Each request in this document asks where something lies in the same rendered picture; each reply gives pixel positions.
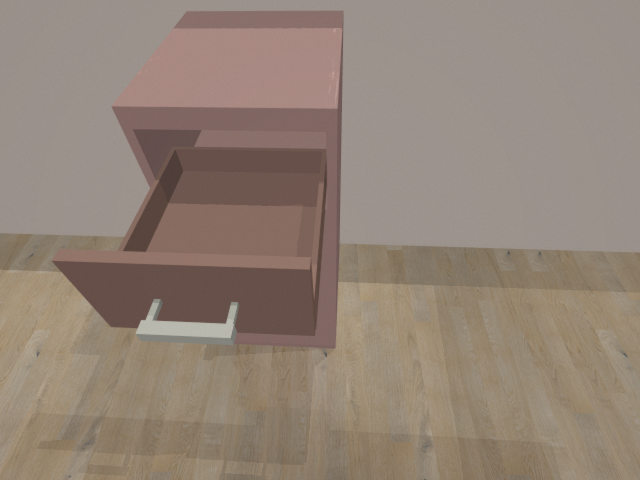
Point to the handle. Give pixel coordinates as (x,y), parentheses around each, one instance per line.
(187,332)

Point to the cabinet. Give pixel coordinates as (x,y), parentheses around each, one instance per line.
(249,79)

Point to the drawer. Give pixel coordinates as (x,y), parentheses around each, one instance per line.
(218,225)

